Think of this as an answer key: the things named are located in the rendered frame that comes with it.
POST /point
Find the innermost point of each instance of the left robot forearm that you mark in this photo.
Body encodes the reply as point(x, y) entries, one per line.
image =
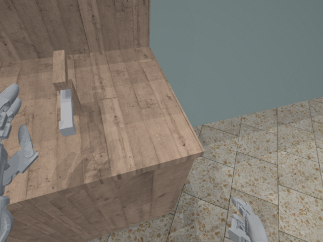
point(6, 219)

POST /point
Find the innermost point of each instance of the robot left hand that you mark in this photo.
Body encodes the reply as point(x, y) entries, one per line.
point(21, 160)

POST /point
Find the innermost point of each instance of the tap lever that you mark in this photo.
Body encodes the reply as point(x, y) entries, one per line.
point(66, 125)

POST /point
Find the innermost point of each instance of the counter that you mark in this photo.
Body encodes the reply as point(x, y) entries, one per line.
point(134, 145)

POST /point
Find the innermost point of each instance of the robot right hand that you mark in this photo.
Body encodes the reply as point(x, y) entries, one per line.
point(249, 230)

